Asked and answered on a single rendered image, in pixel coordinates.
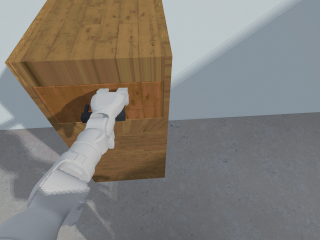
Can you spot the left robot upper arm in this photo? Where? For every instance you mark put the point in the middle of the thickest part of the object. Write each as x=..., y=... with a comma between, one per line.
x=59, y=202

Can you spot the handle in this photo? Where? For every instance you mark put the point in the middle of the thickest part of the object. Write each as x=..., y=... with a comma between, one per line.
x=86, y=115

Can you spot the drawer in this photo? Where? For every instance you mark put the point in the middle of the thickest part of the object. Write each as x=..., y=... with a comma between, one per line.
x=66, y=103

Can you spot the cabinet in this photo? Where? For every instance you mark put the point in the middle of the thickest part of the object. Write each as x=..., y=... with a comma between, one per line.
x=80, y=42

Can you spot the left robot hand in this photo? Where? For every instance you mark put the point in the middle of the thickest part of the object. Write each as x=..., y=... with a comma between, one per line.
x=112, y=102

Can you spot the left robot forearm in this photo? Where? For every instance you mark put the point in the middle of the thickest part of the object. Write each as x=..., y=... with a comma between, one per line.
x=81, y=159

